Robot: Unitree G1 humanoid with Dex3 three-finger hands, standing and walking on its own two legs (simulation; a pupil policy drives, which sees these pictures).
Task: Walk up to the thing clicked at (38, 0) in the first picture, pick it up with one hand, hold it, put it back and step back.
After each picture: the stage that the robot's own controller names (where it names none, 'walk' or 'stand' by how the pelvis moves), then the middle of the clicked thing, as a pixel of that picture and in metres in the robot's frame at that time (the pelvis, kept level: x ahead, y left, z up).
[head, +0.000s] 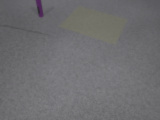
stand; (39, 8) +2.01 +0.56 -0.65
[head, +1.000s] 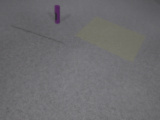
walk; (57, 14) +1.92 +0.24 -0.63
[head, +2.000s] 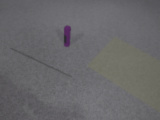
walk; (67, 36) +1.33 +0.10 -0.65
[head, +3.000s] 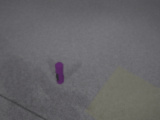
walk; (59, 73) +0.84 +0.15 -0.65
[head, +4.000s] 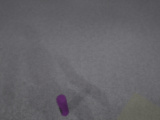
walk; (63, 106) +0.52 +0.18 -0.63
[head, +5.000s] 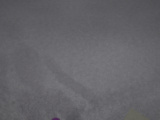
stand; out of the picture +0.39 +0.16 -0.65
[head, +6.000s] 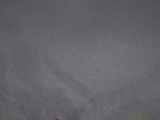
stand; out of the picture +0.37 +0.16 -0.66
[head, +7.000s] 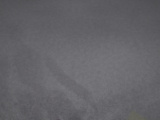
stand; out of the picture +0.39 +0.15 -0.66
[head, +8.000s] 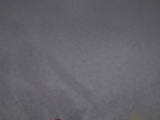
stand; out of the picture +0.39 +0.15 -0.66
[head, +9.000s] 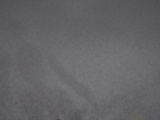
stand; out of the picture +0.38 +0.15 -0.66
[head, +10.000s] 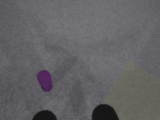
go down; (45, 82) +0.44 +0.14 -0.46
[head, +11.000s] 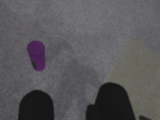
go down; (37, 58) +0.49 +0.14 -0.31
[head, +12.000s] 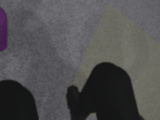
close in; out of the picture +0.49 +0.18 -0.20
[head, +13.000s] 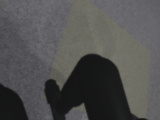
close; out of the picture +0.49 +0.21 -0.18
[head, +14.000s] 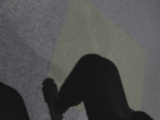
lift; out of the picture +0.45 +0.19 -0.18
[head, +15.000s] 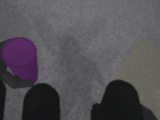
lift; (25, 67) +0.35 +0.18 -0.04
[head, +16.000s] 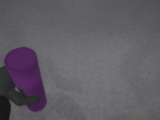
hold; (30, 85) +0.30 +0.16 +0.10
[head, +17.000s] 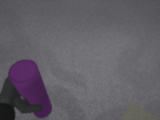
hold; (35, 93) +0.29 +0.15 +0.04
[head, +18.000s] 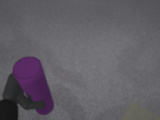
hold; (37, 90) +0.30 +0.15 +0.04
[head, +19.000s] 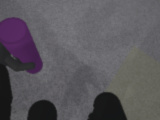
crouch; (25, 52) +0.43 +0.15 -0.03
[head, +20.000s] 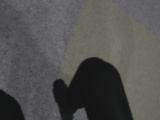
lower; out of the picture +0.49 +0.20 -0.15
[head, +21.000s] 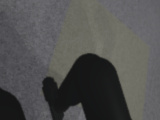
lower; out of the picture +0.48 +0.22 -0.18
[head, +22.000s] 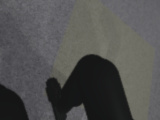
lower; out of the picture +0.47 +0.21 -0.18
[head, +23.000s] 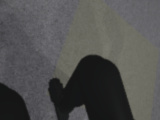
lower; out of the picture +0.47 +0.21 -0.17
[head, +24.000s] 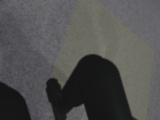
rest; out of the picture +0.47 +0.20 -0.17
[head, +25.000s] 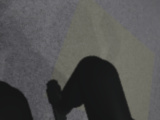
open; out of the picture +0.47 +0.19 -0.19
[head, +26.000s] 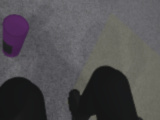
stand; (13, 40) +0.47 +0.16 -0.21
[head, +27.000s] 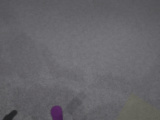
stand; (57, 117) +0.39 +0.11 -0.57
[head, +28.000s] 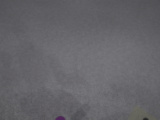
stand; out of the picture +0.38 +0.12 -0.60
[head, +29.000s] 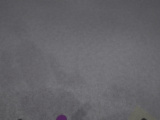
stand; out of the picture +0.39 +0.11 -0.60
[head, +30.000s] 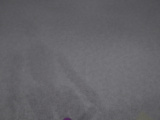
walk; out of the picture +0.39 +0.11 -0.66
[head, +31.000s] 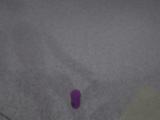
walk; (75, 100) +0.46 +0.04 -0.64
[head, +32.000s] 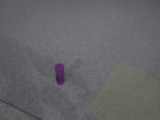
walk; (60, 75) +0.68 +0.13 -0.63
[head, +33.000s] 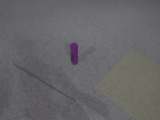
stand; (74, 54) +1.01 +0.10 -0.63
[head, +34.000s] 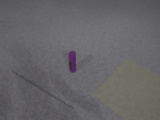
stand; (72, 62) +1.01 +0.09 -0.66
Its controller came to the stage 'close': yes
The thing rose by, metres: 0.71
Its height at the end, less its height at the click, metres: +0.00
